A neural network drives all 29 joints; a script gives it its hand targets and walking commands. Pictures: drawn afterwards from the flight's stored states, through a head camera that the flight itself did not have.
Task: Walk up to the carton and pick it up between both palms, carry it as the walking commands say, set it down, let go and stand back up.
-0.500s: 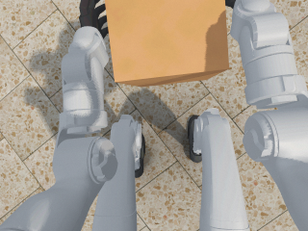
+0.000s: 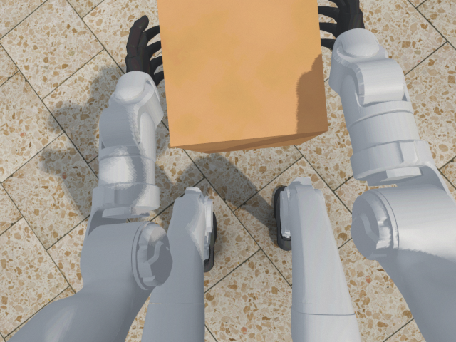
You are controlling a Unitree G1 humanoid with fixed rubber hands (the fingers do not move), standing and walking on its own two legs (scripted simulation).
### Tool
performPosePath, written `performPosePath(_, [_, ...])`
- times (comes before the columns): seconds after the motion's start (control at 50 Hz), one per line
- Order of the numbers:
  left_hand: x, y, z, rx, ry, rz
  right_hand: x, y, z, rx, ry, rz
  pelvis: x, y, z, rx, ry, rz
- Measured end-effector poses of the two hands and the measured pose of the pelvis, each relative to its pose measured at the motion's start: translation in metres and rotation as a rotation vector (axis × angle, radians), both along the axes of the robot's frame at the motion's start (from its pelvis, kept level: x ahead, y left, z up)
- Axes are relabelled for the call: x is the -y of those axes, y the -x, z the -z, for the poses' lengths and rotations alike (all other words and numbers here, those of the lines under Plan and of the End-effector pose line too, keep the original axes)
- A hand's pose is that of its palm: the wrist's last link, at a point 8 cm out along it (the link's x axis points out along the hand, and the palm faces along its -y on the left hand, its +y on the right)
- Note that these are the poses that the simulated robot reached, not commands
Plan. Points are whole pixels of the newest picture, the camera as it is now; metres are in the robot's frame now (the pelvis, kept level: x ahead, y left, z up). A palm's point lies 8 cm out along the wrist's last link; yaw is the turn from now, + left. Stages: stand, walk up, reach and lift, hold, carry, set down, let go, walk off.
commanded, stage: reach and lift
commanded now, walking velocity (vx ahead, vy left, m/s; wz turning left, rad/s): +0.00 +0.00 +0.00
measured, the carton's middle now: (245, 84) +0.50 +0.01 -0.12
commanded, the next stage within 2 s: none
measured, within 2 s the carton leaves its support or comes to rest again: neither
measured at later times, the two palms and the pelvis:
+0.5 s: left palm (110, 73) +0.46 +0.16 +0.03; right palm (361, 24) +0.50 -0.12 +0.04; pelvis +0.01 +0.00 +0.06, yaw +0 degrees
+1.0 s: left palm (40, 37) +0.44 +0.16 +0.14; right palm out of the picture +0.48 -0.13 +0.15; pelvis +0.10 +0.01 +0.14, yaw -1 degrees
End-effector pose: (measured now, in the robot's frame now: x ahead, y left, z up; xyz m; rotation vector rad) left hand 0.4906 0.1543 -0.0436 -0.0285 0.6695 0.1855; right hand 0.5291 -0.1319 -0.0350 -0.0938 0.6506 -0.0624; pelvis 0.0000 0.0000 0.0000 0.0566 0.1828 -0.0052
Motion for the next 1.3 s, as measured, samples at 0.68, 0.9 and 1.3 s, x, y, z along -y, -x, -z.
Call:
performPosePath(0.68, [-0.011, 0.04, -0.122, -0.028, 0.023, -0.021, -0.011, 0.04, -0.122, -0.028, -0.003, 0.008, -0.005, -0.042, -0.087, -0.051, 0.018, 0.0])
performPosePath(0.9, [-0.007, 0.044, -0.176, -0.044, 0.025, -0.016, -0.007, 0.046, -0.177, -0.043, 0.015, 0.009, -0.009, -0.086, -0.129, -0.043, 0.027, 0.002])
performPosePath(1.3, [-0.004, 0.055, -0.232, -0.032, -0.022, 0.041, -0.003, 0.071, -0.225, -0.025, -0.042, 0.078, -0.015, -0.123, -0.168, 0.107, 0.039, 0.008])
